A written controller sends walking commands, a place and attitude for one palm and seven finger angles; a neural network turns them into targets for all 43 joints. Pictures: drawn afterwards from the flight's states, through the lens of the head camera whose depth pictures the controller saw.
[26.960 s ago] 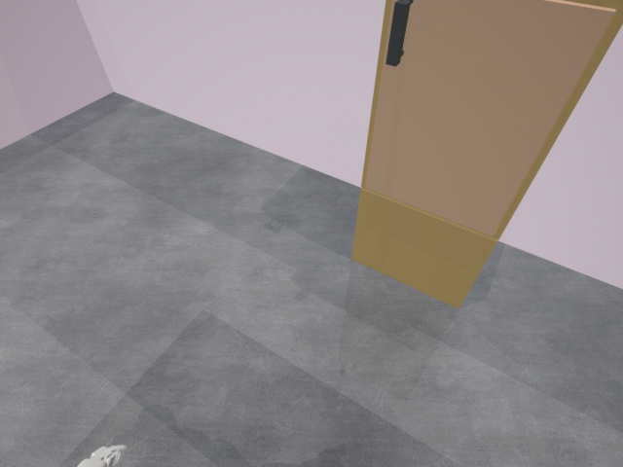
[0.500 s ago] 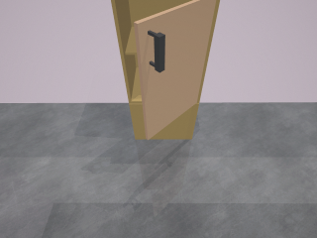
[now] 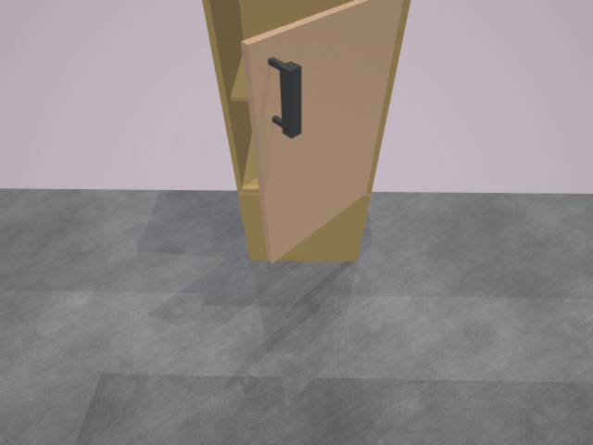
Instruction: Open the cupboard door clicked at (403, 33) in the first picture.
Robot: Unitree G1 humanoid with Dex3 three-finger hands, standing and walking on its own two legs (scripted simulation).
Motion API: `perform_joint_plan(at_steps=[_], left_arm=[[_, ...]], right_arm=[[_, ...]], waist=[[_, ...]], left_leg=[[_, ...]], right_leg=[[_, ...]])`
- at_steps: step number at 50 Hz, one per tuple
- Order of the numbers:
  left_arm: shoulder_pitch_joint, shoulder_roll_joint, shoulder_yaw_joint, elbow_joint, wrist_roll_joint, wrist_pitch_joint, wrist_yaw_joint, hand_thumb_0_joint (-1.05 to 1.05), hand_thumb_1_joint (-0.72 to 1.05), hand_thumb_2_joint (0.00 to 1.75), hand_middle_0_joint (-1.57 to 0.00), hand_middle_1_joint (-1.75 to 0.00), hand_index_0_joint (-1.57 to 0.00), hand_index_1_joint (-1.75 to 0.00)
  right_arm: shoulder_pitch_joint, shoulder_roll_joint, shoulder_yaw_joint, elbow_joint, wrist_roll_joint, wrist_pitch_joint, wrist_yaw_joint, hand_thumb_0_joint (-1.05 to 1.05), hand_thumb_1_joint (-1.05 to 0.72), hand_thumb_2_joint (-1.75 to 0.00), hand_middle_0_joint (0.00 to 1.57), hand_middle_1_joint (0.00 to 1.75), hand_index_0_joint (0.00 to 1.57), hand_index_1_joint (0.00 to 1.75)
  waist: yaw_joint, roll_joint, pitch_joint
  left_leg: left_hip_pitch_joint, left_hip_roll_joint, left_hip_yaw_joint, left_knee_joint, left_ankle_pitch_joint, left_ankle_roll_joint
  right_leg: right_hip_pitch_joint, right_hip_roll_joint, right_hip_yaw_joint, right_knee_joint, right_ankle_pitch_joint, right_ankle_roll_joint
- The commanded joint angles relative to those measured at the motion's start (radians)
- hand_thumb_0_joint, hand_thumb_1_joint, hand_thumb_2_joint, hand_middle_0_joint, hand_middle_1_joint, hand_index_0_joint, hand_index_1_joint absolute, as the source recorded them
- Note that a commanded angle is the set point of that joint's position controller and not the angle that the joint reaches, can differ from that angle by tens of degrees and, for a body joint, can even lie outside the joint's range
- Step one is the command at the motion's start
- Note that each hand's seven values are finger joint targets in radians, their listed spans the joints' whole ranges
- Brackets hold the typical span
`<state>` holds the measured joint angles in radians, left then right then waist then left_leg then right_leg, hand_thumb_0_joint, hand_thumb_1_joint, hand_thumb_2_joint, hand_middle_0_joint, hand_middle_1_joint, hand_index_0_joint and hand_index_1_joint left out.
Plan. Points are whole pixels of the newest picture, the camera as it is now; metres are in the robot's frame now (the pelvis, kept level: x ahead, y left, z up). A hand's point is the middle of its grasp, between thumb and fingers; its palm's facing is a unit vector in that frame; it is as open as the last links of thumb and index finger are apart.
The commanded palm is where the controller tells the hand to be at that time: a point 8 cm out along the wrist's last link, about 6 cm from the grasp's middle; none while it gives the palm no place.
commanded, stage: look to check the result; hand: left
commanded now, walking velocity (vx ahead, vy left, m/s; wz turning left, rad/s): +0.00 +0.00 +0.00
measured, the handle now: (283, 97) +0.64 +0.06 +0.15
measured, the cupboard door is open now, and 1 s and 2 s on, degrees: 44 44 44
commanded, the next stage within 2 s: walk to a spot facing it in 0.06 s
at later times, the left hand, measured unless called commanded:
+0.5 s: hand out of the picture +0.02 +0.18 -0.19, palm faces +0.00 -0.98 -0.19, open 7.4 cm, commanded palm none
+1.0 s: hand (223, 437) +0.17 +0.13 -0.17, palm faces -0.36 -0.88 -0.29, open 7.4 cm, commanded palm none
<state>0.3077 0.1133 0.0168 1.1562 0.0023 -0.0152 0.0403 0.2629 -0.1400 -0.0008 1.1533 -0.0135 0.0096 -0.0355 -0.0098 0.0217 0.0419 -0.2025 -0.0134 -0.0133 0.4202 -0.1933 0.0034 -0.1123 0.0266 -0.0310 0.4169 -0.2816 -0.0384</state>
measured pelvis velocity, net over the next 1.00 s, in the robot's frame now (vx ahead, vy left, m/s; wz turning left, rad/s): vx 0.00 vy -0.03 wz -0.42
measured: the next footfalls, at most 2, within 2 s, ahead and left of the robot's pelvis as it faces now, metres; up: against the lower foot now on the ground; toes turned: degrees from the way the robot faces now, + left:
right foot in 0.94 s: -0.01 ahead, -0.14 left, +0.00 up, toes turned -26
left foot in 1.38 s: +0.14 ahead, +0.05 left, +0.00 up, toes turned -37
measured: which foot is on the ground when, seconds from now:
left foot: down 0.00-0.94, up 0.96-1.00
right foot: down 0.00-0.54, up 0.56-0.92, down 0.94-1.00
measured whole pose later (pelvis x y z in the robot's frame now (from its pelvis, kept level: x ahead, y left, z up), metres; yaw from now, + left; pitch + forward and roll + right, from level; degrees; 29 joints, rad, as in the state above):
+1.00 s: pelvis +0.00 -0.03 -0.02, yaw -24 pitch +1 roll +1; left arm 0.14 0.20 0.08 0.93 0.03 0.02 0.00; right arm 0.18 -0.23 -0.07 0.95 -0.01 0.06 -0.02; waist 0.00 0.06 0.13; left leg -0.37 0.15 0.15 0.94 -0.52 -0.06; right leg -0.33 -0.01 -0.04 0.65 -0.35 -0.03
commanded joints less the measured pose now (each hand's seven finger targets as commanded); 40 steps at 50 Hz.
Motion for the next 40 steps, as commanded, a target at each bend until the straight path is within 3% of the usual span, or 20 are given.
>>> perform_joint_plan(at_steps=[1, 9, 12, 15, 18, 21, 23, 24, 25, 26, 27, 28, 29, 30, 32, 35, 40], left_arm=[[0.085, 0.107, 0.014, -0.015, 0.001, -0.012, 0.004, 0.0, 0.9, 0.9, -0.2, -0.3, -0.2, -0.3], [0.065, 0.122, 0.019, -0.023, 0.002, -0.013, 0.003, 0.0, 0.9, 0.9, -0.2, -0.3, -0.2, -0.3], [0.067, 0.117, 0.029, -0.03, 0.004, 0.001, 0.003, 0.0, 0.9, 0.9, -0.2, -0.3, -0.2, -0.3], [0.044, 0.155, 0.054, -0.052, 0.009, 0.016, -0.001, 0.0, 0.9, 0.9, -0.2, -0.3, -0.2, -0.3], [0.025, 0.186, 0.074, -0.077, 0.013, 0.029, -0.005, 0.0, 0.9, 0.9, -0.2, -0.3, -0.2, -0.3], [0.009, 0.199, 0.087, -0.094, 0.017, 0.032, -0.007, 0.0, 0.9, 0.9, -0.2, -0.3, -0.2, -0.3], [-0.014, 0.211, 0.095, -0.112, 0.017, 0.035, -0.007, 0.0, 0.9, 0.9, -0.2, -0.3, -0.2, -0.3], [-0.03, 0.211, 0.097, -0.122, 0.015, 0.035, -0.009, 0.0, 0.9, 0.9, -0.2, -0.3, -0.2, -0.3], [-0.045, 0.204, 0.096, -0.135, 0.012, 0.037, -0.012, 0.0, 0.9, 0.9, -0.2, -0.3, -0.2, -0.3], [-0.044, 0.176, 0.095, -0.151, 0.008, 0.038, -0.017, 0.0, 0.9, 0.9, -0.2, -0.3, -0.2, -0.3], [-0.042, 0.141, 0.091, -0.168, 0.006, 0.043, -0.02, 0.0, 0.9, 0.9, -0.2, -0.3, -0.2, -0.3], [-0.085, 0.152, 0.092, -0.182, 0.011, 0.052, -0.021, 0.0, 0.9, 0.9, -0.2, -0.3, -0.2, -0.3], [-0.098, 0.167, 0.098, -0.188, 0.017, 0.059, -0.028, 0.0, 0.9, 0.9, -0.2, -0.3, -0.2, -0.3], [-0.095, 0.168, 0.103, -0.197, 0.02, 0.063, -0.037, 0.0, 0.9, 0.9, -0.2, -0.3, -0.2, -0.3], [-0.083, 0.14, 0.102, -0.198, 0.025, 0.063, -0.054, 0.0, 0.9, 0.9, -0.2, -0.3, -0.2, -0.3], [-0.101, 0.137, 0.098, -0.226, 0.024, 0.068, -0.063, 0.0, 0.9, 0.9, -0.2, -0.3, -0.2, -0.3], [-0.153, 0.138, 0.086, -0.267, 0.025, 0.06, -0.068, 0.0, 0.9, 0.9, -0.2, -0.3, -0.2, -0.3]], right_arm=[[0.063, -0.088, -0.015, -0.018, -0.005, -0.01, -0.006, 0.0, -0.9, -0.9, 0.2, 0.3, 0.2, 0.3], [0.046, -0.101, -0.016, -0.023, -0.005, -0.014, -0.009, 0.0, -0.9, -0.9, 0.2, 0.3, 0.2, 0.3], [0.044, -0.094, -0.023, -0.027, -0.004, -0.001, -0.015, 0.0, -0.9, -0.9, 0.2, 0.3, 0.2, 0.3], [0.028, -0.108, -0.04, -0.053, -0.005, 0.012, -0.018, 0.0, -0.9, -0.9, 0.2, 0.3, 0.2, 0.3], [0.0, -0.106, -0.054, -0.089, -0.003, 0.022, -0.018, 0.0, -0.9, -0.9, 0.2, 0.3, 0.2, 0.3], [-0.033, -0.11, -0.063, -0.124, -0.002, 0.021, -0.018, 0.0, -0.9, -0.9, 0.2, 0.3, 0.2, 0.3], [-0.028, -0.109, -0.066, -0.139, 0.001, 0.018, -0.019, 0.0, -0.9, -0.9, 0.2, 0.3, 0.2, 0.3], [-0.015, -0.112, -0.067, -0.14, 0.001, 0.013, -0.02, 0.0, -0.9, -0.9, 0.2, 0.3, 0.2, 0.3], [0.006, -0.129, -0.069, -0.138, 0.001, 0.007, -0.022, 0.0, -0.9, -0.9, 0.2, 0.3, 0.2, 0.3], [0.032, -0.165, -0.077, -0.137, -0.006, 0.0, -0.026, 0.0, -0.9, -0.9, 0.2, 0.3, 0.2, 0.3], [0.057, -0.222, -0.087, -0.141, -0.011, 0.0, -0.029, 0.0, -0.9, -0.9, 0.2, 0.3, 0.2, 0.3], [0.084, -0.226, -0.087, -0.14, -0.018, -0.002, -0.034, 0.0, -0.9, -0.9, 0.2, 0.3, 0.2, 0.3], [0.069, -0.217, -0.08, -0.154, -0.021, -0.006, -0.036, 0.0, -0.9, -0.9, 0.2, 0.3, 0.2, 0.3], [0.034, -0.213, -0.077, -0.178, -0.019, -0.01, -0.037, 0.0, -0.9, -0.9, 0.2, 0.3, 0.2, 0.3], [-0.039, -0.214, -0.078, -0.21, -0.019, -0.013, -0.03, 0.0, -0.9, -0.9, 0.2, 0.3, 0.2, 0.3], [-0.029, -0.21, -0.082, -0.22, -0.021, -0.014, -0.024, 0.0, -0.9, -0.9, 0.2, 0.3, 0.2, 0.3], [0.0, -0.233, -0.095, -0.228, -0.023, -0.011, -0.011, 0.0, -0.9, -0.9, 0.2, 0.3, 0.2, 0.3]], waist=[[0.0, -0.034, 0.044], [0.003, -0.021, 0.027], [0.004, -0.034, 0.03], [0.001, -0.076, 0.032], [0.004, -0.119, 0.043], [0.011, -0.152, 0.046], [0.002, -0.129, 0.036], [-0.008, -0.117, 0.021], [-0.018, -0.052, -0.003], [-0.021, 0.085, -0.038], [-0.02, 0.257, -0.054], [-0.038, 0.264, -0.031], [-0.024, 0.169, -0.008], [-0.006, 0.109, 0.012], [0.028, 0.037, 0.01], [0.016, 0.108, -0.005], [-0.015, 0.165, -0.044]], left_leg=[[0.035, 0.087, -0.069, -0.048, 0.133, 0.027], [0.042, 0.092, -0.068, -0.047, 0.176, 0.026], [0.049, 0.102, -0.036, -0.003, 0.152, 0.018], [-0.002, 0.098, 0.014, 0.065, 0.085, 0.002], [-0.054, 0.077, 0.059, 0.158, -0.027, -0.017], [-0.103, 0.069, 0.061, 0.213, -0.165, -0.028], [-0.088, 0.078, 0.056, 0.182, -0.168, -0.03], [-0.041, 0.086, 0.053, 0.118, -0.102, -0.027], [0.053, 0.118, 0.037, 0.052, 0.04, -0.014], [0.151, 0.225, -0.056, 0.004, 0.221, 0.029], [0.202, 0.383, -0.21, -0.063, 0.354, 0.118], [0.149, 0.47, -0.252, -0.131, 0.345, 0.183], [0.093, 0.465, -0.233, -0.149, 0.268, 0.194], [0.052, 0.449, -0.187, -0.171, 0.176, 0.189], [0.06, 0.384, -0.069, -0.155, 0.125, 0.155], [0.095, 0.342, 0.039, -0.142, 0.152, 0.128], [0.127, 0.371, 0.121, -0.074, 0.255, 0.127]], right_leg=[[-0.078, -0.124, 0.105, -0.111, 0.154, -0.007], [-0.041, -0.125, 0.101, -0.108, 0.223, -0.005], [-0.069, -0.129, 0.124, -0.089, 0.273, -0.009], [-0.062, -0.159, 0.183, -0.073, 0.334, -0.032], [-0.077, -0.204, 0.257, -0.076, 0.359, -0.079], [-0.067, -0.23, 0.326, -0.057, 0.468, -0.128], [-0.078, -0.228, 0.338, -0.027, 0.503, -0.13], [-0.095, -0.206, 0.326, 0.006, 0.529, -0.111], [-0.151, -0.154, 0.287, 0.056, 0.509, -0.074], [-0.229, -0.061, 0.199, 0.143, 0.371, -0.023], [-0.331, 0.021, 0.09, 0.325, -0.028, 0.02], [-0.362, 0.011, 0.066, 0.548, -0.312, 0.04], [-0.374, -0.023, 0.11, 0.654, -0.302, 0.047], [-0.391, -0.037, 0.102, 0.71, -0.262, 0.054], [-0.415, -0.057, 0.057, 0.733, -0.178, 0.067], [-0.431, -0.069, 0.025, 0.664, -0.133, 0.088], [-0.347, -0.074, -0.032, 0.424, -0.141, 0.08]])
